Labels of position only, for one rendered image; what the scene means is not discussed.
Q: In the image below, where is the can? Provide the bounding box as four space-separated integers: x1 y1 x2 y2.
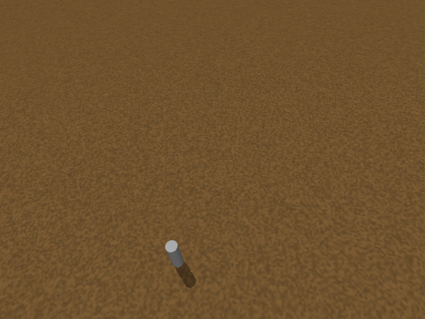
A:
165 240 183 268

